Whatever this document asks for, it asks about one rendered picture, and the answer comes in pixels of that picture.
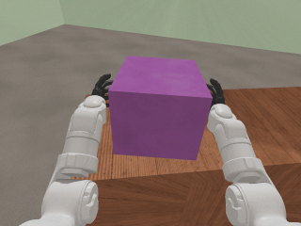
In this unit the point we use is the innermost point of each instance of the robot right upper arm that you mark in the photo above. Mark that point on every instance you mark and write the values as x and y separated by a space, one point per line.
255 204

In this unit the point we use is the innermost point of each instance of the right robot hand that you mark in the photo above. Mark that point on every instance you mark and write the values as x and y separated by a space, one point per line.
217 93

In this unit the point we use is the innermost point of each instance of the carton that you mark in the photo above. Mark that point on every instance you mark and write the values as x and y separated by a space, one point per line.
158 108

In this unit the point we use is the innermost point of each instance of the pedestal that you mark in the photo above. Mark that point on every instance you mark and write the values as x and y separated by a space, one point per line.
155 191

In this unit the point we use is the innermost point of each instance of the left robot hand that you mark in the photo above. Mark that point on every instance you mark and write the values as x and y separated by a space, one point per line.
100 90

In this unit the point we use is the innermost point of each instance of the robot left forearm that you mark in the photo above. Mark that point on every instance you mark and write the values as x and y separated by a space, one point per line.
79 156

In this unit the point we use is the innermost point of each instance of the robot left upper arm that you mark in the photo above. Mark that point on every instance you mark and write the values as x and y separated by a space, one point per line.
68 202

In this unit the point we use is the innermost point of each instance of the robot right forearm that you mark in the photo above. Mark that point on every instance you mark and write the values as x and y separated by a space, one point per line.
240 164

